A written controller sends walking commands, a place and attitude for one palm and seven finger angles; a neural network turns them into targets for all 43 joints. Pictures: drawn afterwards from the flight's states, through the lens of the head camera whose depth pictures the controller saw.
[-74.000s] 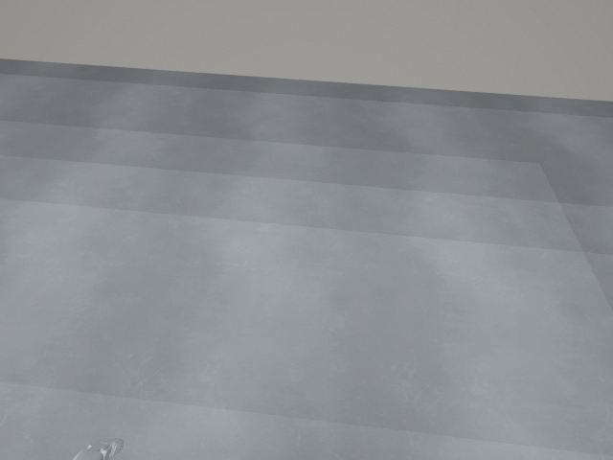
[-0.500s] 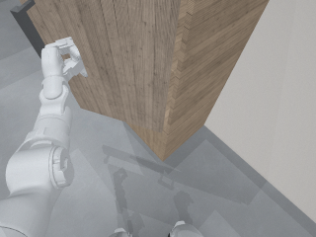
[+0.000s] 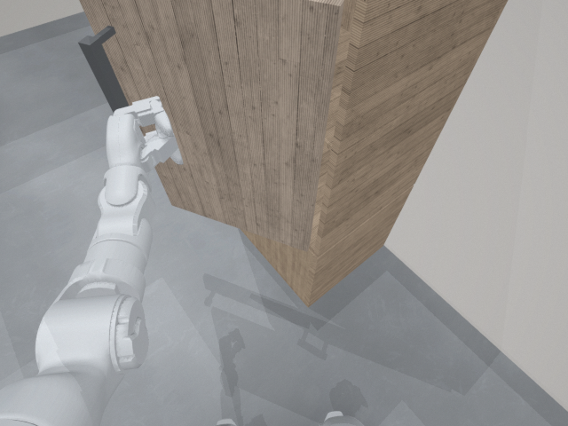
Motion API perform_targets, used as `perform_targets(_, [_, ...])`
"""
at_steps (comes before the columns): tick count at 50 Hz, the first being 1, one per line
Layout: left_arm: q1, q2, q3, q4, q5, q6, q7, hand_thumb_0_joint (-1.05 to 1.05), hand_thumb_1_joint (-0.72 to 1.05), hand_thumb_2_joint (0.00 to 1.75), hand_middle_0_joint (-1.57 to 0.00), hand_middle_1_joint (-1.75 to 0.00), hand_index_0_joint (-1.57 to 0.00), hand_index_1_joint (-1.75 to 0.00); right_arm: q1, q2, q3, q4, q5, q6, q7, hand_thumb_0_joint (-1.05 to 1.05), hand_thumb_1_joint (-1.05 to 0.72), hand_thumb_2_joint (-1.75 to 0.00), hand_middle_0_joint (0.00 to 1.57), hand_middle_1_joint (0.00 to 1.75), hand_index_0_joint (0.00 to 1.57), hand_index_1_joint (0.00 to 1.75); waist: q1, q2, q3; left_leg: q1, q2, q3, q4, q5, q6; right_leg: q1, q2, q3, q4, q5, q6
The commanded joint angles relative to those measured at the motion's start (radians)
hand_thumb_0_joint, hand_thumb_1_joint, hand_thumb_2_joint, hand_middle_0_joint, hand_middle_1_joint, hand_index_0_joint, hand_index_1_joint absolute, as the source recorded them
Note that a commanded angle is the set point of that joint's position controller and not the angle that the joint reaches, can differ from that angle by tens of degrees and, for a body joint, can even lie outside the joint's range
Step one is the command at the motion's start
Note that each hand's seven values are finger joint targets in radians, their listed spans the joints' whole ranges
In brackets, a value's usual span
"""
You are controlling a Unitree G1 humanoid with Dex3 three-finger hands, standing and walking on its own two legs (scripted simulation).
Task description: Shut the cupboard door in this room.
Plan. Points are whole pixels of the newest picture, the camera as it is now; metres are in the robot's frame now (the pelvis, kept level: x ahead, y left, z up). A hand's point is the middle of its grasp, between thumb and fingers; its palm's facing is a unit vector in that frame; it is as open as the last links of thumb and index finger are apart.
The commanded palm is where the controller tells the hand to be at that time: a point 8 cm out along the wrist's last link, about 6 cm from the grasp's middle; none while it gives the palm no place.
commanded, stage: draw the hand back to the body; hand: left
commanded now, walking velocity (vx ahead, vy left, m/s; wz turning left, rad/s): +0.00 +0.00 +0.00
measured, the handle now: (118, 80) +0.66 +0.25 +0.11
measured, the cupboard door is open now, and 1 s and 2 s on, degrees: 30 30 30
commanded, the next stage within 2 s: step back with the hand held close in 1.42 s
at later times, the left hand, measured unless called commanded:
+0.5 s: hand (83, 230) +0.32 +0.20 +0.16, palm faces +0.19 -0.96 -0.20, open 3.1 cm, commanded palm +0.28 +0.25 +0.17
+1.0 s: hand out of the picture +0.21 +0.26 +0.19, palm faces +0.44 -0.80 -0.40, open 5.8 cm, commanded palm +0.15 +0.30 +0.21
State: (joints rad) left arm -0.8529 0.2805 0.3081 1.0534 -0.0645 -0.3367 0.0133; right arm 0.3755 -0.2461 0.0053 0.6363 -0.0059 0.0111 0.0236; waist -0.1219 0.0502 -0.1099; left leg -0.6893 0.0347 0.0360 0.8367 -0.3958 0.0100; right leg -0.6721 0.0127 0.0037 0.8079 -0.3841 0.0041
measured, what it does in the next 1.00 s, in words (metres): stands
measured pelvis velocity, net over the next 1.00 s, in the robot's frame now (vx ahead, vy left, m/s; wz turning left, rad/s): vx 0.02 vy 0.00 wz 0.03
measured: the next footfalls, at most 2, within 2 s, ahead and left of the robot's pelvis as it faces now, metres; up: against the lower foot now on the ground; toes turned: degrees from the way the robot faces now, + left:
none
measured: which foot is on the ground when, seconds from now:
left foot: down 0.00-1.00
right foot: down 0.00-1.00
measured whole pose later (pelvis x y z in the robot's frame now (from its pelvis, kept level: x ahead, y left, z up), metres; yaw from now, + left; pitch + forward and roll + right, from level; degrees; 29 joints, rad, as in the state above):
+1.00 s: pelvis +0.02 +0.00 +0.04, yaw +2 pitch -3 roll +0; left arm 0.39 0.33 0.30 -0.30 -0.07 -0.05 0.08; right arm 0.21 -0.22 0.04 0.63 0.01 -0.04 -0.07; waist 0.06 0.08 0.00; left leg -0.11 0.00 0.02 0.42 -0.25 0.01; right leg -0.09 -0.01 -0.01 0.40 -0.26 0.01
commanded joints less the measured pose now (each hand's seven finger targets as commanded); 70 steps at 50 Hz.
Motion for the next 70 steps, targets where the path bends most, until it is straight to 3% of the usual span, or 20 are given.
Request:
perform_targets(1, [-0.192,0.201,0.03,-0.38,-0.055,-0.026,-0.021,0.0,0.9,0.9,-1.3,-1.5,-1.3,-1.5,0.071,-0.153,-0.063,-0.127,0.021,-0.021,-0.016,0.0,-0.9,-0.9,0.2,0.3,0.2,0.3,0.061,-0.08,-0.42,0.282,-0.027,-0.01,-0.121,0.407,0.014,0.325,0.037,-0.036,-0.108,0.504,-0.017])
perform_targets(3, [-0.14,0.203,0.033,-0.475,-0.079,0.006,-0.031,0.0,0.9,0.9,-1.3,-1.5,-1.3,-1.5,0.047,-0.152,-0.064,-0.137,0.03,-0.026,-0.026,0.0,-0.9,-0.9,0.2,0.3,0.2,0.3,0.07,-0.1,-0.375,0.28,-0.028,-0.002,-0.153,0.362,0.018,0.36,0.036,-0.037,-0.136,0.487,-0.015])
perform_targets(5, [-0.141,0.187,-0.002,-0.606,-0.087,0.021,-0.038,0.0,0.9,0.9,-1.3,-1.5,-1.3,-1.5,0.015,-0.147,-0.062,-0.143,0.039,-0.036,-0.039,0.0,-0.9,-0.9,0.2,0.3,0.2,0.3,0.066,-0.033,-0.346,0.323,-0.028,0.003,-0.171,0.342,0.02,0.353,0.034,-0.034,-0.158,0.446,-0.016])
perform_targets(10, [-0.042,0.141,-0.062,-0.759,-0.109,0.064,-0.059,0.0,0.9,0.9,-1.3,-1.5,-1.3,-1.5,-0.052,-0.135,-0.052,-0.129,0.049,-0.08,-0.063,0.0,-0.9,-0.9,0.2,0.3,0.2,0.3,0.07,0.006,-0.261,0.39,-0.026,-0.014,-0.223,0.261,0.02,0.331,0.033,-0.043,-0.209,0.327,-0.019])
perform_targets(15, [0.142,0.156,-0.043,-0.82,-0.141,0.149,-0.094,0.0,0.9,0.9,-1.22,-1.41,-1.22,-1.41,-0.133,-0.133,-0.033,-0.144,0.06,-0.104,-0.08,0.0,-0.9,-0.9,0.2,0.3,0.2,0.3,0.11,-0.016,-0.181,0.395,-0.031,-0.019,-0.275,0.213,0.019,0.363,0.021,-0.044,-0.249,0.272,-0.021])
perform_targets(17, [0.193,0.146,-0.043,-0.887,-0.159,0.178,-0.108,0.0,0.9,0.9,-1.16,-1.35,-1.16,-1.35,-0.174,-0.128,-0.027,-0.161,0.066,-0.114,-0.084,0.0,-0.9,-0.9,0.2,0.3,0.2,0.3,0.124,-0.039,-0.183,0.416,-0.032,-0.023,-0.293,0.212,0.018,0.383,0.015,-0.048,-0.258,0.269,-0.021])
perform_targets(18, [0.251,0.178,-0.117,-0.995,-0.063,0.159,-0.046,0.0,0.9,0.9,-1.13,-1.32,-1.13,-1.32,-0.207,-0.105,-0.032,-0.181,0.06,-0.101,-0.094,0.0,-0.9,-0.9,0.2,0.3,0.2,0.3,0.115,-0.047,-0.157,0.459,-0.037,-0.01,-0.333,0.204,0.02,0.394,-0.004,-0.01,-0.314,0.241,-0.017])
perform_targets(19, [0.316,0.157,-0.106,-0.994,-0.058,0.167,-0.012,0.0,0.9,0.9,-1.11,-1.29,-1.11,-1.29,-0.222,-0.103,-0.029,-0.179,0.057,-0.095,-0.102,0.0,-0.9,-0.9,0.2,0.3,0.2,0.3,0.112,-0.073,-0.12,0.463,-0.034,-0.01,-0.348,0.189,0.022,0.396,-0.004,-0.017,-0.335,0.221,-0.014])
perform_targets(22, [0.4,0.179,-0.091,-1.06,-0.034,0.186,0.034,0.0,0.9,0.9,-1.02,-1.2,-1.02,-1.2,-0.258,-0.102,-0.016,-0.176,0.055,-0.076,-0.114,0.0,-0.9,-0.9,0.2,0.3,0.2,0.3,0.119,-0.084,-0.066,0.496,-0.028,-0.012,-0.391,0.208,0.023,0.438,-0.004,-0.019,-0.376,0.23,-0.014])
perform_targets(25, [0.452,0.194,-0.077,-1.123,-0.021,0.2,0.052,0.0,0.9,0.9,-0.94,-1.11,-0.94,-1.11,-0.276,-0.098,-0.01,-0.175,0.05,-0.069,-0.121,0.0,-0.9,-0.9,0.2,0.3,0.2,0.3,0.124,-0.055,-0.049,0.543,-0.027,-0.007,-0.424,0.225,0.023,0.474,-0.004,-0.017,-0.414,0.24,-0.014])
perform_targets(26, [0.473,0.183,-0.081,-1.164,-0.02,0.202,0.055,0.0,0.9,0.9,-0.92,-1.08,-0.92,-1.08,-0.285,-0.089,-0.006,-0.178,0.05,-0.069,-0.121,0.0,-0.9,-0.9,0.2,0.3,0.2,0.3,0.126,0.001,-0.051,0.56,-0.027,-0.007,-0.437,0.231,0.018,0.493,-0.007,-0.02,-0.416,0.242,-0.017])
perform_targets(32, [0.643,0.183,-0.064,-1.335,-0.008,0.213,0.069,0.0,0.9,0.9,-0.75,-0.9,-0.75,-0.9,-0.307,-0.082,0.006,-0.183,0.033,-0.086,-0.114,0.0,-0.9,-0.9,0.2,0.3,0.2,0.3,0.143,0.049,-0.048,0.624,-0.026,-0.012,-0.475,0.327,0.011,0.556,-0.003,-0.036,-0.444,0.322,-0.022])
perform_targets(35, [0.774,0.208,-0.015,-1.354,-0.009,0.224,0.074,0.0,0.9,0.9,-0.67,-0.81,-0.67,-0.81,-0.313,-0.086,0.002,-0.18,0.026,-0.087,-0.111,0.0,-0.9,-0.9,0.2,0.3,0.2,0.3,0.156,-0.014,-0.022,0.617,-0.025,-0.011,-0.485,0.345,0.013,0.576,-0.001,-0.038,-0.46,0.339,-0.017])
perform_targets(43, [0.99,0.227,0.063,-1.532,-0.006,0.219,0.084,0.0,0.9,0.9,-0.45,-0.57,-0.45,-0.57,-0.324,-0.073,-0.004,-0.184,0.016,-0.105,-0.107,0.0,-0.9,-0.9,0.2,0.3,0.2,0.3,0.173,0.024,-0.014,0.618,-0.024,-0.011,-0.478,0.402,0.009,0.6,-0.009,-0.045,-0.447,0.374,-0.015])
perform_targets(45, [1.061,0.261,0.108,-1.557,-0.005,0.217,0.087,0.0,0.9,0.9,-0.39,-0.51,-0.39,-0.51,-0.324,-0.079,-0.01,-0.181,0.015,-0.115,-0.107,0.0,-0.9,-0.9,0.2,0.3,0.2,0.3,0.184,0.011,-0.008,0.612,-0.023,-0.01,-0.475,0.408,0.01,0.598,-0.007,-0.045,-0.452,0.374,-0.013])
perform_targets(52, [1.271,0.281,0.198,-1.637,-0.014,0.2,0.093,0.0,0.9,0.9,-0.2,-0.3,-0.2,-0.3,-0.316,-0.068,-0.021,-0.185,0.016,-0.134,-0.108,0.0,-0.9,-0.9,0.2,0.3,0.2,0.3,0.197,-0.006,0.02,0.587,-0.021,-0.001,-0.463,0.408,0.012,0.591,-0.015,-0.047,-0.442,0.372,-0.008])
perform_targets(56, [1.191,0.23,0.129,-1.619,-0.001,0.205,0.094,0.0,0.9,0.9,-0.2,-0.3,-0.2,-0.3,-0.3,-0.08,-0.026,-0.168,0.017,-0.146,-0.115,0.0,-0.9,-0.9,0.2,0.3,0.2,0.3,0.169,0.01,0.076,0.593,-0.02,0.002,-0.467,0.362,0.016,0.533,-0.017,-0.044,-0.456,0.319,-0.004])
perform_targets(59, [1.178,0.242,0.14,-1.606,0.001,0.203,0.102,0.0,0.9,0.9,-0.2,-0.3,-0.2,-0.3,-0.297,-0.081,-0.029,-0.166,0.013,-0.154,-0.123,0.0,-0.9,-0.9,0.2,0.3,0.2,0.3,0.175,-0.031,0.063,0.598,-0.024,-0.002,-0.469,0.343,0.022,0.532,-0.015,-0.047,-0.452,0.301,-0.004])
perform_targets(64, [1.191,0.258,0.158,-1.631,0.0,0.198,0.103,0.0,0.9,0.9,-0.2,-0.3,-0.2,-0.3,-0.308,-0.074,-0.025,-0.166,0.013,-0.159,-0.121,0.0,-0.9,-0.9,0.2,0.3,0.2,0.3,0.188,0.0,0.03,0.6,-0.028,-0.001,-0.467,0.361,0.019,0.565,-0.017,-0.038,-0.451,0.322,-0.007])
perform_targets(70, [1.227,0.273,0.184,-1.624,-0.004,0.198,0.099,0.0,0.9,0.9,-0.2,-0.3,-0.2,-0.3,-0.307,-0.072,-0.023,-0.163,0.009,-0.161,-0.118,0.0,-0.9,-0.9,0.2,0.3,0.2,0.3,0.194,0.023,0.049,0.592,-0.024,0.001,-0.47,0.384,0.014,0.576,-0.014,-0.038,-0.46,0.352,-0.009])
